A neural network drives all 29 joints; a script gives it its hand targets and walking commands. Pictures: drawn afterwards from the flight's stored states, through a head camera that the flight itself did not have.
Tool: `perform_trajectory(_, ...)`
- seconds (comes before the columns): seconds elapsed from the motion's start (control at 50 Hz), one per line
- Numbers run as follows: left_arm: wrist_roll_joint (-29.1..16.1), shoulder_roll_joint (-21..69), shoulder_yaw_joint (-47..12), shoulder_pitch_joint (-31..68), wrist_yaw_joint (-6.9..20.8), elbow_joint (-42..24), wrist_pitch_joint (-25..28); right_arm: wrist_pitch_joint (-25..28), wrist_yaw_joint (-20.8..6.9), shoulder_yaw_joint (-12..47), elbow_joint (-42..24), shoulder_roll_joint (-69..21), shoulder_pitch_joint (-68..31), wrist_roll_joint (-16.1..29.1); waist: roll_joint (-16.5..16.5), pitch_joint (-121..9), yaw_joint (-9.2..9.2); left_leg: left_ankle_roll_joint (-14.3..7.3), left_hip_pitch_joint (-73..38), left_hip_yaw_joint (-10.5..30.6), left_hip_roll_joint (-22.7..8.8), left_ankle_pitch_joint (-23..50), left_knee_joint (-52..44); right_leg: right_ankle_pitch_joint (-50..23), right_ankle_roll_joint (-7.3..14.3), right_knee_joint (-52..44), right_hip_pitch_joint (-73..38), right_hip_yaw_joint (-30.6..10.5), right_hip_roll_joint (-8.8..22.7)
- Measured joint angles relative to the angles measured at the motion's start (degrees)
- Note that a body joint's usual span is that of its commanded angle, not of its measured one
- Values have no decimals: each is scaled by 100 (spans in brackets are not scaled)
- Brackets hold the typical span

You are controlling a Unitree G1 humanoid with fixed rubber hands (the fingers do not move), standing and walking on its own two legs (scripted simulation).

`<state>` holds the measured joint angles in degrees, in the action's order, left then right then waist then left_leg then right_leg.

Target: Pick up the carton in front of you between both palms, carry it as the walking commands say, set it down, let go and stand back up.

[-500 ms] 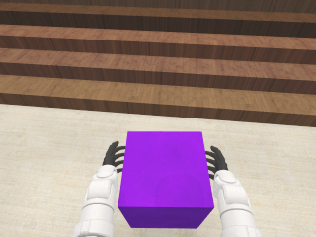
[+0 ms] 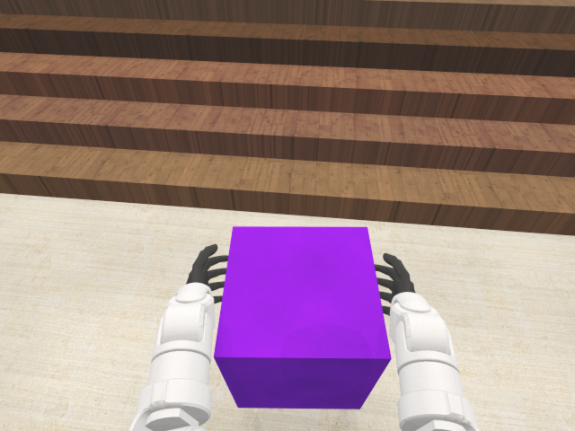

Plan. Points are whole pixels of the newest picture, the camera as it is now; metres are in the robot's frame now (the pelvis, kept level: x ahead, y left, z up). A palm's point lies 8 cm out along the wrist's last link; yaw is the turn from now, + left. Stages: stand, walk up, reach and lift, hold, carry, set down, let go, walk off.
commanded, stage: reach and lift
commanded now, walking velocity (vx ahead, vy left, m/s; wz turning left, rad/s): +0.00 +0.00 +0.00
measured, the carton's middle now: (299, 322) +0.30 +0.00 -0.05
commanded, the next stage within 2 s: hold in 0.58 s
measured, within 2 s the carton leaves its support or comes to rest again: neither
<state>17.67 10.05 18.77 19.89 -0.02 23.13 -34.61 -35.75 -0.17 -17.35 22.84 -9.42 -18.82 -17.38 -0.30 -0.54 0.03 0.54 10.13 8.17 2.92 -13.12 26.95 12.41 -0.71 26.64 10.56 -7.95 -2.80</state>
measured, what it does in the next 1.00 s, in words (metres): stands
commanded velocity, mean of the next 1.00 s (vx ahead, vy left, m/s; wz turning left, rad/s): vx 0.04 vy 0.00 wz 0.00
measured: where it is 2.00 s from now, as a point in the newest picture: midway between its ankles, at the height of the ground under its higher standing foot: (285, 393)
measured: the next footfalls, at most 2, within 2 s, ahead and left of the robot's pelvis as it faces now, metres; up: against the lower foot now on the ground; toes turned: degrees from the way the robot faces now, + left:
left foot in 1.50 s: +0.21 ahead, +0.12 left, +0.00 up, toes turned +10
right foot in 1.84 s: +0.54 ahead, -0.07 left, +0.00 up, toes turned -10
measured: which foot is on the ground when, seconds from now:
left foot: down 0.00-1.00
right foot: down 0.00-1.00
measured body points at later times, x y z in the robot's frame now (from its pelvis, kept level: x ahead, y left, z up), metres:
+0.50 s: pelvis +0.02 +0.00 +0.01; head -0.02 +0.00 +0.45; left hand +0.32 +0.15 +0.04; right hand +0.32 -0.15 +0.03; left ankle +0.02 +0.13 -0.74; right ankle +0.03 -0.13 -0.74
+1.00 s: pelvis +0.01 +0.00 +0.00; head -0.04 +0.00 +0.45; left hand +0.31 +0.15 +0.05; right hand +0.31 -0.15 +0.05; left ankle +0.02 +0.13 -0.74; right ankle +0.03 -0.13 -0.74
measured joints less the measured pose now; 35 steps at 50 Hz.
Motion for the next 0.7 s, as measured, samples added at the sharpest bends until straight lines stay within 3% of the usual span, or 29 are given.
perform_trajectory(0.7, -264, -144, -628, -531, -46, -890, -639, -643, 112, 624, -913, 111, 556, 277, 3, -76, 10, -21, -679, -28, -64, 131, -601, -149, 23, -635, -695, 12, 38)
